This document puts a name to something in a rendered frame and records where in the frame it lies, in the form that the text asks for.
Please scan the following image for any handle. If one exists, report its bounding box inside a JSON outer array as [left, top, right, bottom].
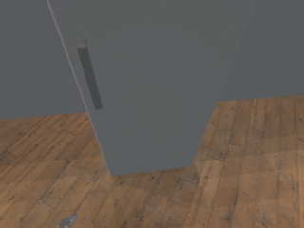
[[77, 39, 103, 110]]

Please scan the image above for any left robot hand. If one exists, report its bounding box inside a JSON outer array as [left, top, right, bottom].
[[58, 214, 78, 228]]

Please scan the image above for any fridge door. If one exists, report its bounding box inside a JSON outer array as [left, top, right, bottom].
[[49, 0, 258, 176]]

